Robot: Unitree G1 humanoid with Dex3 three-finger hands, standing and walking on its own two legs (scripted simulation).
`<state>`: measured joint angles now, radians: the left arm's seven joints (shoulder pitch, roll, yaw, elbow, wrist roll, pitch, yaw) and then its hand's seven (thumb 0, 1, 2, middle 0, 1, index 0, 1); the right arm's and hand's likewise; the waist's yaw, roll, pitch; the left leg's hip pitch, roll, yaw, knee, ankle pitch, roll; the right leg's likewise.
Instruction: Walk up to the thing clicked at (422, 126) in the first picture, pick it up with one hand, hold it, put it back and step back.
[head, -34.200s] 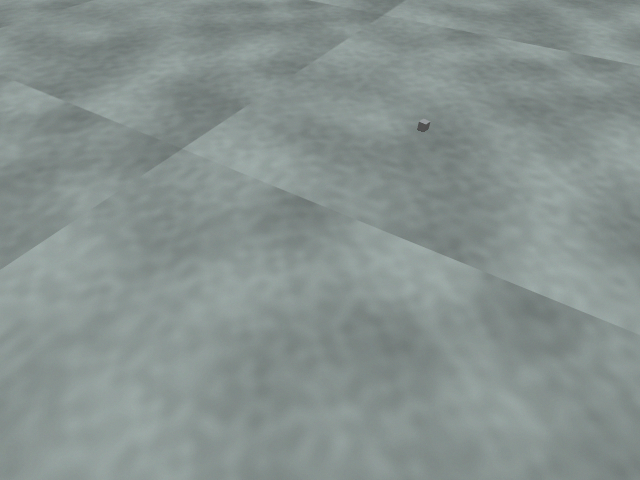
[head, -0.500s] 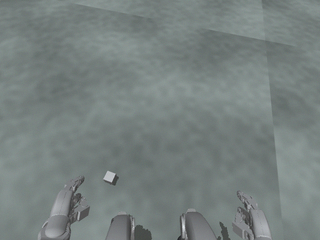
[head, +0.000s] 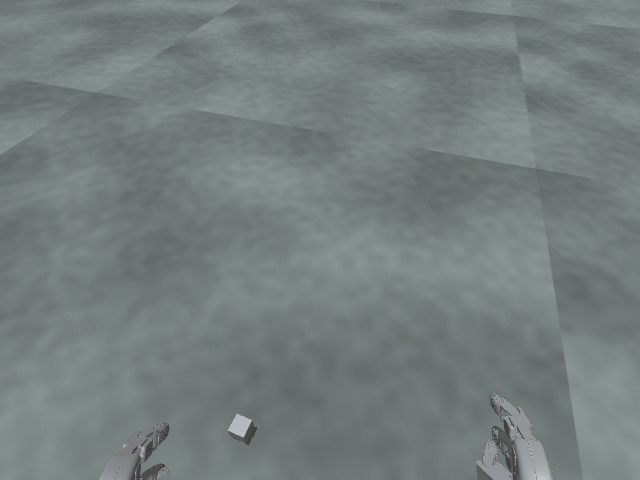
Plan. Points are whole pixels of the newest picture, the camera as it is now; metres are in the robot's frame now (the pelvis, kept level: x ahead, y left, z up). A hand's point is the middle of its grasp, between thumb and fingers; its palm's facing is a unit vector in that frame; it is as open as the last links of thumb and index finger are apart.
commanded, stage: home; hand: left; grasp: from above
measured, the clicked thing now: (241, 428) +0.44 +0.22 -0.69
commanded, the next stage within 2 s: stand in 1.82 s
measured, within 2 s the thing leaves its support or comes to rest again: neither
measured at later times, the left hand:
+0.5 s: hand out of the picture +0.16 +0.18 -0.05, palm faces +0.04 -0.98 -0.20, open 7.4 cm
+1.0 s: hand out of the picture +0.16 +0.18 -0.05, palm faces +0.03 -0.98 -0.19, open 7.4 cm
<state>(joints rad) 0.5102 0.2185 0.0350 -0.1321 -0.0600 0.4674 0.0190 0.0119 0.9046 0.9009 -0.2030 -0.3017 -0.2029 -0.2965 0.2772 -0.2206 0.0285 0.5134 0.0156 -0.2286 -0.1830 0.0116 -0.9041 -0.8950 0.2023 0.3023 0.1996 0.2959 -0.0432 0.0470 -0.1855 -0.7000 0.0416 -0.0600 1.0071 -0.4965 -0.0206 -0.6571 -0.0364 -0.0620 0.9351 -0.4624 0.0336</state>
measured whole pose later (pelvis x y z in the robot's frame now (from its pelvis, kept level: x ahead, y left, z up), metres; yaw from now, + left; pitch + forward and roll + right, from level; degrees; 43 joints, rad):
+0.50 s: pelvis -0.01 +0.00 +0.00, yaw +0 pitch +10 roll -3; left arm 0.50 0.22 0.03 -0.12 -0.05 0.45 0.02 0.01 0.91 0.90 -0.20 -0.30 -0.20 -0.30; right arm 0.30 -0.22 0.03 0.55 0.01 -0.24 -0.18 0.01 -0.90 -0.89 0.20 0.30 0.20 0.30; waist -0.04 0.04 -0.16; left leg -0.69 0.04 -0.05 1.01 -0.49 -0.02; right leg -0.65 -0.03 -0.05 0.93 -0.45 0.04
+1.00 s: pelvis -0.01 +0.00 +0.00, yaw +0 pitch +10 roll -3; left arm 0.50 0.22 0.03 -0.13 -0.05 0.46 0.02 0.01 0.91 0.90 -0.20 -0.30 -0.20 -0.30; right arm 0.28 -0.22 0.03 0.55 0.01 -0.25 -0.18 0.01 -0.90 -0.89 0.20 0.30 0.20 0.30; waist -0.04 0.04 -0.16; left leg -0.69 0.05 -0.06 1.02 -0.50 -0.02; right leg -0.65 -0.03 -0.05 0.94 -0.45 0.04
